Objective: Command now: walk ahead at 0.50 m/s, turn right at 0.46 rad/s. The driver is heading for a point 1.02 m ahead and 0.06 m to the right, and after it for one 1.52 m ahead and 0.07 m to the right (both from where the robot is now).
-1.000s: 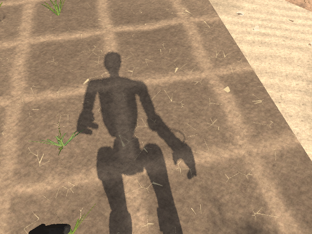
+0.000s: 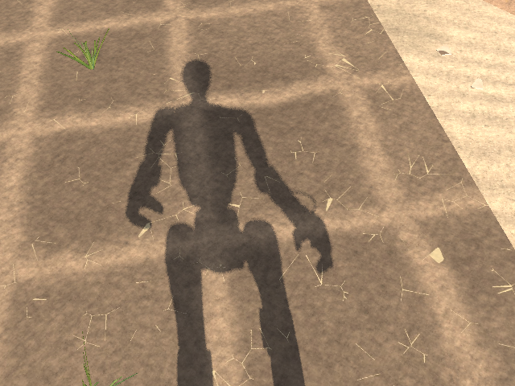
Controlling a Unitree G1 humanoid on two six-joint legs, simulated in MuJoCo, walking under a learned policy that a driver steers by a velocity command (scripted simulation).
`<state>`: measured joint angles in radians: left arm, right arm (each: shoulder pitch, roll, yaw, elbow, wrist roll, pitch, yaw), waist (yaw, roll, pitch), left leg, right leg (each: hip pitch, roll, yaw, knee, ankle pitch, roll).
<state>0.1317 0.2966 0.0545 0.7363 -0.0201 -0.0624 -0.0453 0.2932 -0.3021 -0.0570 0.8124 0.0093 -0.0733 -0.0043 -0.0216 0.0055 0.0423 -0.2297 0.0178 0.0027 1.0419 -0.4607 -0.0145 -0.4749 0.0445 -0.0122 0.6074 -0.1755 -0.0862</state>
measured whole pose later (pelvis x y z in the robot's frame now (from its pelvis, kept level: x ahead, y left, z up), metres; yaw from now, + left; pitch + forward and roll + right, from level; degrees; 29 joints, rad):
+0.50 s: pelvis +0.30 +0.02 +0.01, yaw -12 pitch +2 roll +1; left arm 0.37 0.29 0.05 0.80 -0.02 -0.04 0.01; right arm 0.11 -0.27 -0.05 0.70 0.00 -0.12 0.03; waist 0.05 -0.02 0.01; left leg -0.42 -0.05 0.01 0.53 -0.15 0.04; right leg -0.22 0.08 0.16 0.98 -0.50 -0.05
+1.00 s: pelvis +0.55 -0.09 +0.00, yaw -13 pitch +2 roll +1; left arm 0.07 0.26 0.04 0.67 -0.01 -0.08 -0.03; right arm 0.38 -0.30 -0.04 0.88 0.02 -0.06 0.00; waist -0.06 0.01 0.03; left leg -0.19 -0.01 -0.05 0.94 -0.49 0.02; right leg -0.45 0.01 -0.03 0.56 -0.15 -0.06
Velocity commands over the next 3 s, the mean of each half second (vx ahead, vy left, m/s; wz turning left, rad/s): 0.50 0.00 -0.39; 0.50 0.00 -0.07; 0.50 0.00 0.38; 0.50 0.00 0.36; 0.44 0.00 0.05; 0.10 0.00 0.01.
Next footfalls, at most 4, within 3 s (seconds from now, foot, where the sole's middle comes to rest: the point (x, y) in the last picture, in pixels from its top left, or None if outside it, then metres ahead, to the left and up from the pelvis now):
0.42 left None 0.43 0.10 -0.76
0.94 right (349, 304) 0.65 -0.21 -0.76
1.48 left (273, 210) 0.97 -0.02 -0.76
1.98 right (318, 135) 1.29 -0.19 -0.76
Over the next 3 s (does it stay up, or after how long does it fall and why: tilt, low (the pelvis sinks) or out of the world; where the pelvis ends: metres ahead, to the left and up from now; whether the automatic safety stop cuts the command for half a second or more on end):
stays up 1.49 -0.03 0.01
